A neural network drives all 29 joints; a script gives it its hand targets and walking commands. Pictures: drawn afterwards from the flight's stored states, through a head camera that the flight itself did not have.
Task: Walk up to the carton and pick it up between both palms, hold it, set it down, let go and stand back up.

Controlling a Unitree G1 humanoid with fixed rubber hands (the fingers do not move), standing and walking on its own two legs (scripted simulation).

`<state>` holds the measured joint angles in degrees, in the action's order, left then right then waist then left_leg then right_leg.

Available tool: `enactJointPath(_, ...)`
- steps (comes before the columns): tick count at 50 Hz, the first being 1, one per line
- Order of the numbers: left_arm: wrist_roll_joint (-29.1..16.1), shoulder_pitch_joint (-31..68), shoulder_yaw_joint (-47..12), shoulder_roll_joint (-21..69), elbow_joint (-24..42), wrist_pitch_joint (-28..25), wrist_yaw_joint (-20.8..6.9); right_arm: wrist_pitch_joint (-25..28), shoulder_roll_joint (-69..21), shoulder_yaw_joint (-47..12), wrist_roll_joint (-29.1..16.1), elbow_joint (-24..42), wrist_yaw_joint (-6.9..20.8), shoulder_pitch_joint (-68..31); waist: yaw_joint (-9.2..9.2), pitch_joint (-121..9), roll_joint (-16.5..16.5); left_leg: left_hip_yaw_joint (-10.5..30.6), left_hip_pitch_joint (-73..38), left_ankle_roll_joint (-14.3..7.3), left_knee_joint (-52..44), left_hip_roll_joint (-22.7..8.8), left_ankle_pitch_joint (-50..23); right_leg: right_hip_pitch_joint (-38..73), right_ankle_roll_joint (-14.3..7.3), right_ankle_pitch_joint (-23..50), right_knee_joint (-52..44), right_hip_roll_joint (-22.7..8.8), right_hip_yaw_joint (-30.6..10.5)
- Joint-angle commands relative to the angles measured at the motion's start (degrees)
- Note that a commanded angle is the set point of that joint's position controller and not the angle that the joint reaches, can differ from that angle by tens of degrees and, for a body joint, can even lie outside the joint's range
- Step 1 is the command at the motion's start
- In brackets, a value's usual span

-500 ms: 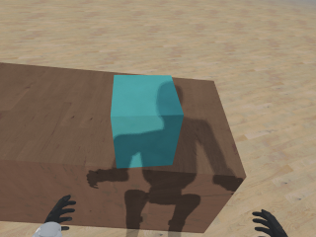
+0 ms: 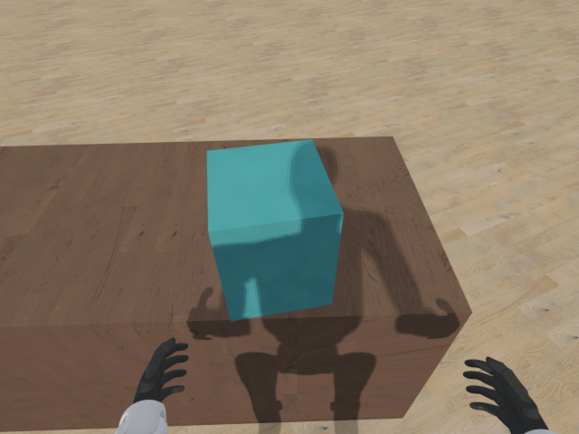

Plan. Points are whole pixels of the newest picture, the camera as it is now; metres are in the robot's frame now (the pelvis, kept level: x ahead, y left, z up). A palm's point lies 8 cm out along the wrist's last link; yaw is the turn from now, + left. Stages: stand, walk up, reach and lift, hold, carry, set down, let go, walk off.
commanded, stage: reach and lift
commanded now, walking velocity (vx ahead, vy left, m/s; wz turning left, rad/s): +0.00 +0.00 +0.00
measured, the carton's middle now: (271, 230) +0.47 +0.07 -0.01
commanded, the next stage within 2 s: none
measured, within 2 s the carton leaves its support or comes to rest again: neither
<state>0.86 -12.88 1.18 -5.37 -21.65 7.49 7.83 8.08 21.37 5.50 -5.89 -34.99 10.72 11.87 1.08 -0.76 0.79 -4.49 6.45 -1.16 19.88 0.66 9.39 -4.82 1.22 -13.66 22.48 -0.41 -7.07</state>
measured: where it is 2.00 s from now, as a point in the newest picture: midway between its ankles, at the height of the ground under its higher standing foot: outside the picture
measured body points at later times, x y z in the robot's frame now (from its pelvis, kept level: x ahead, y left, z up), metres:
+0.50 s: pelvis +0.04 -0.05 +0.00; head -0.01 -0.06 +0.45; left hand +0.19 +0.17 -0.01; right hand +0.22 -0.24 -0.04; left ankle +0.02 +0.10 -0.75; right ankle -0.01 -0.14 -0.75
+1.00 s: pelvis +0.01 -0.03 +0.00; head -0.01 -0.02 +0.45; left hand +0.24 +0.19 +0.04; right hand +0.29 -0.20 +0.02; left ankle +0.02 +0.10 -0.75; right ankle -0.01 -0.14 -0.75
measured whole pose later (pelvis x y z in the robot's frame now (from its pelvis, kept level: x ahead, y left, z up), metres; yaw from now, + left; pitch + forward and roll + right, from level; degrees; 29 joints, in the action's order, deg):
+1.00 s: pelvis +0.01 -0.03 +0.00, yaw +2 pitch -4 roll +0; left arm -2.1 -6.5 -1.5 -5.3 -7.6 1.7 10.6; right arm 9.3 12.2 -2.0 -16.0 -25.8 4.4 2.0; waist 4.2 1.6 -1.2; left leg -1.6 4.9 1.3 17.3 -1.4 8.0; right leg -1.9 -1.0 -12.1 18.4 1.6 -4.2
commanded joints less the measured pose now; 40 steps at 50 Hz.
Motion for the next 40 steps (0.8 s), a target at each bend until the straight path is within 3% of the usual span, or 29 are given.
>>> enactJointPath(1,0.72,-0.29,0.83,-1.99,10.79,-8.31,1.65,7.13,7.87,-0.82,-6.31,6.67,1.0,-5.82,4.06,-3.6,-4.39,2.28,-10.52,3.91,-3.98,-3.58,-7.47,-8.43,-4.15,6.94,-6.31,3.15,7.23)
enactJointPath(2,1.26,-0.61,1.09,-2.09,10.76,-9.24,1.7,7.83,7.23,-1.49,-6.99,5.23,0.81,-5.34,4.15,-2.95,-2.7,2.36,-10.33,4.16,-3.54,-3.19,-8.62,-8.08,-4.44,7.51,-6.6,2.74,6.7)
enactJointPath(5,1.96,-2.59,-0.46,-2.02,12.97,-10.66,1.52,9.37,6.7,-2.16,-8.45,1.95,0.05,-2.11,1.76,-2.75,1.23,2.39,-13.16,5.11,-2.38,-2.35,-12.84,-7.88,-4.53,9.82,-7.72,2.56,6.2)
enactJointPath(9,2.89,-5.59,-1.14,-2.56,15.76,-13.3,0.87,11.76,3.64,-4.33,-9.16,1.22,-1.63,1.92,0.34,-1.59,3.83,1.71,-14.39,5.31,-1.02,-0.74,-19.01,-6.15,-3.97,16.07,-8.55,1.7,5.05)
enactJointPath(10,2.54,-6.46,-1.26,-2.47,15.96,-14.12,0.54,12.35,2.94,-4.63,-9.06,1.38,-2.08,2.66,-0.41,-1.31,3.16,2.21,-14.73,5.11,-0.74,-0.42,-20.1,-5.59,-3.59,18.57,-8.51,1.74,4.76)
enactJointPath(11,2.39,-6.15,-0.67,-3.07,16.06,-15.33,0.41,13.03,2.24,-5.53,-8.95,2.85,-2.64,2.84,0.25,-0.86,2.35,2.02,-13.51,4.78,-0.52,0.03,-19.9,-4.75,-3.19,19.58,-8.38,1.27,4.27)
enactJointPath(13,1.36,-7.22,-1.49,-3.37,16.42,-16.83,-0.11,14.28,1.21,-6.16,-8.97,4.12,-3.45,3.73,-0.33,-0.72,1.55,2.13,-13.29,4.54,-0.2,0.65,-21.48,-3.58,-2.42,23.38,-8.07,1.16,4.07)
enactJointPath(18,-1.52,-6.99,-0.8,-4.36,12.77,-20.44,-1.75,16.37,-0.31,-7.93,-7.74,10.99,-6.11,3.35,-0.63,0.78,-5.98,2.09,-8.0,2.66,-0.98,1.87,-16.5,0.64,-0.17,30.39,-6.63,-0.26,2.67)
enactJointPath(24,-5.23,-5.3,-0.24,-4.91,10.26,-23.12,-3.42,16.7,-0.58,-10.21,-6.94,18.34,-8.26,2.81,1.05,2.96,-13.08,2.12,-5.25,0.85,-2.02,1.89,-9.56,-1.01,1.24,27.84,-6.58,-0.82,1.85)
enactJointPath(27,-5.0,-3.53,1.38,-5.36,8.96,-22.91,-3.66,15.74,-1.04,-11.48,-7.27,19.84,-8.86,2.4,2.78,5.04,-13.43,1.68,-4.77,0.6,-2.58,1.53,-7.45,-2.85,1.48,23.92,-7.24,-1.15,1.74)
enactJointPath(31,-4.76,-0.15,1.11,-5.97,12.43,-21.91,-2.82,14.03,-1.14,-10.95,-8.5,19.97,-8.84,-0.08,3.2,5.58,-9.34,1.74,-5.2,0.99,-2.82,0.85,-5.89,-5.13,0.31,16.59,-7.79,-0.7,2.12)
enactJointPath(37,-3.14,10.92,-1.06,-5.25,15.81,-15.63,-0.57,8.06,-3.53,-7.72,-9.19,16.12,-7.48,-9.85,1.68,6.76,2.86,1.31,-6.98,2.29,-4.79,-0.19,1.23,-9.77,-2.6,-1.89,-10.55,-0.66,2.73)
enactJointPath(40,-3.21,15.48,-2.88,-3.72,20.54,-12.44,1.71,5.2,-3.83,-6.02,-9.71,14.85,-6.32,-13.18,1.39,2.62,7.36,1.4,-8.18,3.14,-5.11,-0.85,2.54,-10.76,-4.07,-4.62,-10.38,-0.06,3.53)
